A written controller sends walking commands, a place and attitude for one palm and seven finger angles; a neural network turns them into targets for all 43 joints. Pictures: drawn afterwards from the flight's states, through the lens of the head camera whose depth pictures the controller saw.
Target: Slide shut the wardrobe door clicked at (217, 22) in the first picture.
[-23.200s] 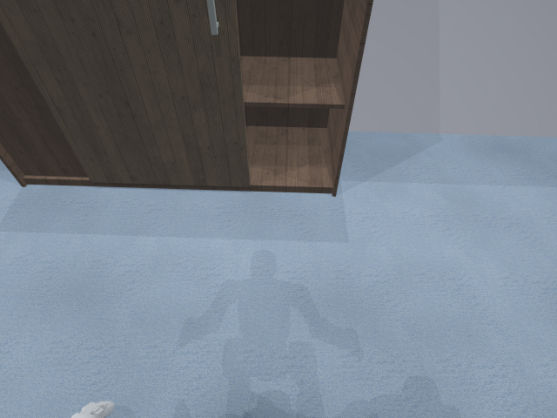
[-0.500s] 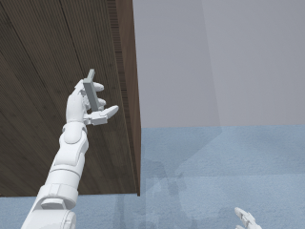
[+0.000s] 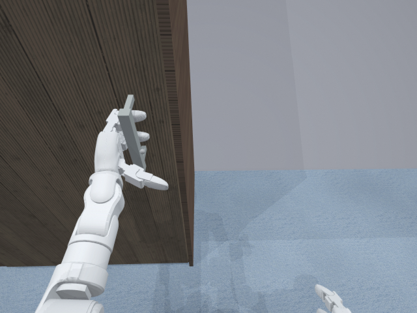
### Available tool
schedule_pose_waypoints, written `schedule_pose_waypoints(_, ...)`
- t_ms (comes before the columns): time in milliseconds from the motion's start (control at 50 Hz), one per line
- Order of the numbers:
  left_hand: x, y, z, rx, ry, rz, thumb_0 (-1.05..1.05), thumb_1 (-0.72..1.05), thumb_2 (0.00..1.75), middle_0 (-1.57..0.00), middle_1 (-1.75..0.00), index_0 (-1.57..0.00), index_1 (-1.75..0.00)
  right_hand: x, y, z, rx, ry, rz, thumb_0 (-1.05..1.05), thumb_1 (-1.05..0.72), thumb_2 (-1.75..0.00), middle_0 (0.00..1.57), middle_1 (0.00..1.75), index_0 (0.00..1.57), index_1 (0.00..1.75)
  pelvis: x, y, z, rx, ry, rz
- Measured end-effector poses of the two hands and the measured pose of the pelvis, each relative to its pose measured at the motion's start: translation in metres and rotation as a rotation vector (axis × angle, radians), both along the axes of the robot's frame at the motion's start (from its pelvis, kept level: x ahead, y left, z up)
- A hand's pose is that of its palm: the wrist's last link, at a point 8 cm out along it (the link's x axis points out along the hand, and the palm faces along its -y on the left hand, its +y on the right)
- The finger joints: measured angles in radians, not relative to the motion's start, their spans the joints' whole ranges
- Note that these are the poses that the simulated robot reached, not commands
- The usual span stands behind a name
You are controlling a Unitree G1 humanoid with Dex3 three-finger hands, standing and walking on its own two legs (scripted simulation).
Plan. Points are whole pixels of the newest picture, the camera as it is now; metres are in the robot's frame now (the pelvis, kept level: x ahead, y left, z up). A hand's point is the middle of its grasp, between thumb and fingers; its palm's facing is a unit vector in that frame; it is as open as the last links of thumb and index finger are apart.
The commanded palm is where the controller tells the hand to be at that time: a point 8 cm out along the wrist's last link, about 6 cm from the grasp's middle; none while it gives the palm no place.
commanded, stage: slip the hand off the handle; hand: left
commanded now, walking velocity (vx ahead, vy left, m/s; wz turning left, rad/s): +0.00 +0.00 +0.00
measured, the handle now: (135, 136) +0.42 +0.17 +0.12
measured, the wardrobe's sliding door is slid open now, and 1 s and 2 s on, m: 0.00 0.00 0.00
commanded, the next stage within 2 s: draw the hand back to the body in 1.20 s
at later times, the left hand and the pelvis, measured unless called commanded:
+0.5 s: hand (108, 153) +0.37 +0.22 +0.12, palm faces +0.21 -0.97 -0.14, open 14.6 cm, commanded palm +0.34 +0.26 +0.13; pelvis +0.00 +0.00 +0.00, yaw +1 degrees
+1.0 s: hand (91, 189) +0.29 +0.22 +0.12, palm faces +0.23 -0.96 -0.14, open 14.7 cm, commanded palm +0.25 +0.26 +0.13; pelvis +0.01 +0.00 +0.00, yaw +1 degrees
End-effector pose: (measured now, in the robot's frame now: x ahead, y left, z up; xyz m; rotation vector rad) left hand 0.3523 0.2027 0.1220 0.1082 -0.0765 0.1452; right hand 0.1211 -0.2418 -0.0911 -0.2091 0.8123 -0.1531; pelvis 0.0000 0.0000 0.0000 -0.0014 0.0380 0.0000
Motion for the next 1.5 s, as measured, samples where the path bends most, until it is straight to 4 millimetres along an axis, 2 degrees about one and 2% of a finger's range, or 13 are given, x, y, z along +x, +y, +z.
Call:
schedule_pose_waypoints(120, 0.001, 0.004, 0.001, 0.019, 0.01, -0.007, -0.01, -0.55, 0.2, -0.36, -1.21, -0.3, -1.18, 0.018, 0.007, 0.004, 0.005, -0.03, 0.008, 0.01, -0.9, -0.9, 0.21, 0.3, 0.2, 0.3, 0.004, 0.003, 0.0, -0.001, -0.003, 0.0)
schedule_pose_waypoints(220, -0.001, 0.015, 0.001, 0.015, 0.023, 0.015, -0.01, -0.55, 0.2, -0.36, -1.2, -0.31, -1.18, 0.025, 0.01, 0.006, 0.009, -0.042, 0.007, 0.01, -0.9, -0.9, 0.21, 0.3, 0.2, 0.3, 0.006, 0.003, 0.0, -0.002, -0.006, -0.002)
schedule_pose_waypoints(380, -0.011, 0.05, 0.002, 0.033, 0.021, 0.083, -0.02, -0.55, 0.2, -0.3, -1.17, -0.28, -1.16, 0.021, 0.005, 0.003, -0.002, -0.018, 0.014, 0.01, -0.9, -0.9, 0.21, 0.3, 0.2, 0.3, 0.006, 0.001, -0.001, -0.006, -0.006, 0.009)
schedule_pose_waypoints(500, -0.013, 0.061, 0.004, 0.04, 0.011, 0.063, -0.02, -0.55, 0.2, -0.27, -1.16, -0.26, -1.15, 0.013, -0.001, -0.003, -0.018, 0.014, 0.011, 0.01, -0.9, -0.9, 0.21, 0.3, 0.2, 0.3, 0.005, 0.0, -0.002, -0.009, 0.0, 0.021)
schedule_pose_waypoints(620, -0.015, 0.06, 0.002, 0.029, 0.011, 0.045, -0.02, -0.55, 0.2, -0.26, -1.16, -0.25, -1.15, 0.007, -0.005, -0.005, -0.016, 0.018, -0.004, 0.01, -0.9, -0.9, 0.21, 0.3, 0.2, 0.3, 0.005, 0.0, -0.003, -0.008, 0.009, 0.014)
schedule_pose_waypoints(720, -0.031, 0.055, -0.003, 0.027, 0.004, 0.034, -0.02, -0.55, 0.2, -0.26, -1.15, -0.25, -1.15, 0.01, -0.004, -0.002, -0.001, -0.011, -0.01, 0.01, -0.9, -0.9, 0.21, 0.3, 0.2, 0.29, 0.008, 0.0, -0.002, -0.005, 0.004, 0.001)
schedule_pose_waypoints(940, -0.083, 0.065, -0.001, 0.037, -0.006, 0.085, -0.02, -0.55, 0.2, -0.26, -1.15, -0.25, -1.15, 0.043, 0.008, 0.01, 0.014, -0.122, 0.052, 0.01, -0.9, -0.9, 0.21, 0.3, 0.2, 0.29, 0.007, -0.003, -0.002, -0.007, -0.025, 0.014)
schedule_pose_waypoints(1080, -0.108, 0.059, 0.001, 0.036, -0.006, 0.065, -0.02, -0.55, 0.2, -0.26, -1.15, -0.25, -1.15, 0.065, 0.017, 0.02, 0.027, -0.204, 0.102, 0.01, -0.9, -0.9, 0.21, 0.3, 0.2, 0.3, 0.006, -0.005, -0.002, -0.007, -0.038, 0.027)
schedule_pose_waypoints(1260, -0.138, 0.055, 0.0, 0.045, 0.007, 0.077, -0.02, -0.55, 0.2, -0.26, -1.15, -0.25, -1.15, 0.072, 0.023, 0.025, 0.04, -0.243, 0.136, 0.01, -0.9, -0.9, 0.21, 0.3, 0.2, 0.3, 0.006, -0.009, -0.002, -0.006, -0.054, 0.033)
schedule_pose_waypoints(1340, -0.143, 0.055, 0.002, 0.049, -0.004, 0.081, -0.02, -0.55, 0.2, -0.26, -1.15, -0.25, -1.15, 0.068, 0.023, 0.022, 0.036, -0.234, 0.145, 0.01, -0.9, -0.9, 0.21, 0.3, 0.2, 0.3, 0.003, -0.01, -0.003, -0.008, -0.058, 0.042)
schedule_pose_waypoints(1400, -0.137, 0.055, 0.002, -0.05, -0.004, 0.008, -0.02, -0.55, 0.2, -0.26, -1.15, -0.25, -1.15, 0.064, 0.021, 0.019, 0.025, -0.226, 0.14, 0.01, -0.9, -0.9, 0.21, 0.3, 0.2, 0.3, 0.002, -0.011, -0.002, -0.01, -0.067, 0.052)
schedule_pose_waypoints(1500, -0.13, 0.059, 0.01, -0.057, 0.018, -0.059, -0.02, -0.55, 0.2, -0.26, -1.15, -0.25, -1.15, 0.059, 0.016, 0.022, 0.025, -0.255, 0.109, 0.01, -0.9, -0.9, 0.21, 0.3, 0.2, 0.3, 0.005, -0.011, -0.001, -0.008, -0.072, 0.044)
